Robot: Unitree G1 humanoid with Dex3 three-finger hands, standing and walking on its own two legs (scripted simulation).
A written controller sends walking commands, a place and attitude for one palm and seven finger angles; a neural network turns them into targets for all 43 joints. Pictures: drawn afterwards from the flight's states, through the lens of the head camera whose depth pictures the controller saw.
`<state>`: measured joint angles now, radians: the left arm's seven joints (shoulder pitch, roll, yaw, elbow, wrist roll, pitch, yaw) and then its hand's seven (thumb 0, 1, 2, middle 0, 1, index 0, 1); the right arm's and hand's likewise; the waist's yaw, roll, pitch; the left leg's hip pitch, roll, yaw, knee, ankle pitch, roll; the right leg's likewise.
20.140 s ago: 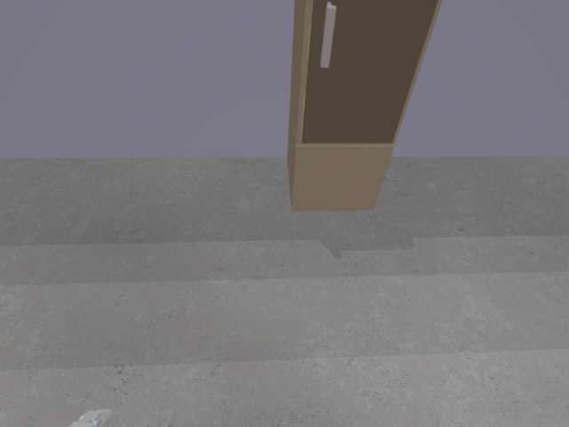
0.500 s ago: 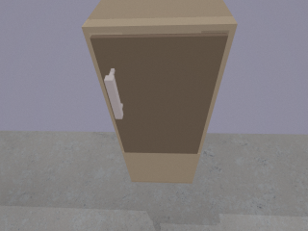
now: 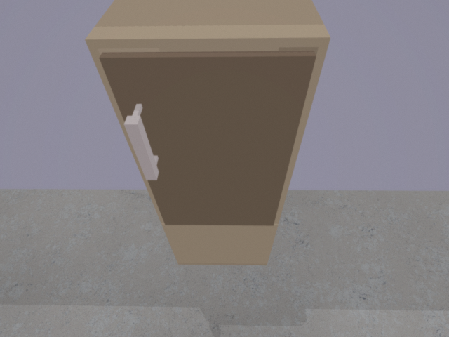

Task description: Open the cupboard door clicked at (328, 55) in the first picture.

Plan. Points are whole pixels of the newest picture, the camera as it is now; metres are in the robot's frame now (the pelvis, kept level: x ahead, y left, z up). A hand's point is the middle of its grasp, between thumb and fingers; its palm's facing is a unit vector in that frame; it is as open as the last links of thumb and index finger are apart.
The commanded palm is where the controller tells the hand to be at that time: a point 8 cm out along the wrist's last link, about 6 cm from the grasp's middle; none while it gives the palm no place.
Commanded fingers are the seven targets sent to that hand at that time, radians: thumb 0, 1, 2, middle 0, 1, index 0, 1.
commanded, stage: come to a stop and stand still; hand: left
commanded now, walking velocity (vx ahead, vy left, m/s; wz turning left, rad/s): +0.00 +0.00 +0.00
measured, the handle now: (145, 143) +0.47 +0.20 +0.07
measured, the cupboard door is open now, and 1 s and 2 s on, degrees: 0 0 0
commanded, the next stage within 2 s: look again from close up in 0.86 s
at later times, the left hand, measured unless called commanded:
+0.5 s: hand out of the picture +0.05 +0.16 -0.16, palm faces +0.02 -0.96 -0.27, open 7.4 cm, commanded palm none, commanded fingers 0.00 0.90 0.90 -0.20 -0.30 -0.20 -0.30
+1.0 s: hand out of the picture +0.03 +0.14 -0.17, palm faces +0.02 -0.97 -0.23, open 7.4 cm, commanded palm none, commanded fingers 0.00 0.90 0.90 -0.20 -0.30 -0.20 -0.30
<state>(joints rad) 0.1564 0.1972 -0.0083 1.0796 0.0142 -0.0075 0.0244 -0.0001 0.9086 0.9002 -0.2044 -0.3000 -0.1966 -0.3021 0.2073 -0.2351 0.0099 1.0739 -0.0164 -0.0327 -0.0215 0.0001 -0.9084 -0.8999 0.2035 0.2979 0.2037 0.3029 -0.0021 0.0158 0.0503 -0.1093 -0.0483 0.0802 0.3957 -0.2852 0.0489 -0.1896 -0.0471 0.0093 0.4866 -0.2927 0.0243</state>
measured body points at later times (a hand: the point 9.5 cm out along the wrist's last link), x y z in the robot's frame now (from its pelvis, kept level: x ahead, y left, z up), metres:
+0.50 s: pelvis +0.01 -0.04 +0.00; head +0.03 -0.05 +0.45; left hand +0.05 +0.21 -0.14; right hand +0.05 -0.29 -0.16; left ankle -0.04 +0.09 -0.74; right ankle -0.02 -0.13 -0.74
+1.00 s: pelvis +0.00 -0.05 +0.00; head +0.02 -0.05 +0.45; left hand +0.03 +0.20 -0.15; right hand +0.03 -0.29 -0.15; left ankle -0.04 +0.08 -0.74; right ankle -0.02 -0.13 -0.74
